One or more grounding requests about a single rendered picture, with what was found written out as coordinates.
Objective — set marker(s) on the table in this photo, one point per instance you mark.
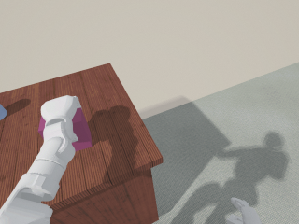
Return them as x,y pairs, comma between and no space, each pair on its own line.
107,183

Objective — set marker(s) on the robot left upper arm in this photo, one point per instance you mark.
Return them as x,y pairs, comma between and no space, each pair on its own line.
22,211

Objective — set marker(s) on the sponge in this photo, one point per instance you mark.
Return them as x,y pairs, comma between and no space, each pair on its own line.
80,129

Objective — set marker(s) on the robot left forearm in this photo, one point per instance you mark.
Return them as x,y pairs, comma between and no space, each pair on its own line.
41,182

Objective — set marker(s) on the robot left hand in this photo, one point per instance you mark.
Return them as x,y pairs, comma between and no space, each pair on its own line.
62,106

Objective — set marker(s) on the robot right hand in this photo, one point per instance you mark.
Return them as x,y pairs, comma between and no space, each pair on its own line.
249,215

